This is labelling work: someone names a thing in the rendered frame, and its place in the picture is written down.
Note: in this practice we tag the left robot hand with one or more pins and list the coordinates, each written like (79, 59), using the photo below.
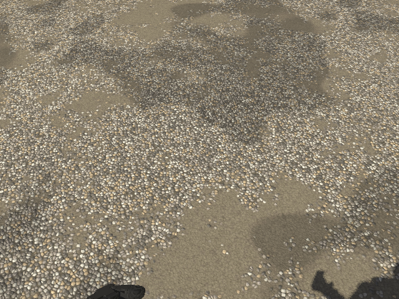
(112, 291)

